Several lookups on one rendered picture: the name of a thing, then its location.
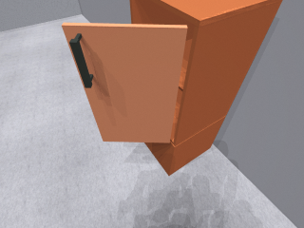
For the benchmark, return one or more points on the cupboard door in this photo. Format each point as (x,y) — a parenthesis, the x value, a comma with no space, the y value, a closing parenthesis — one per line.
(136,75)

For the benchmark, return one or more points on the handle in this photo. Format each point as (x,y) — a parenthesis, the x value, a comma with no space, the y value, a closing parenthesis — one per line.
(80,60)

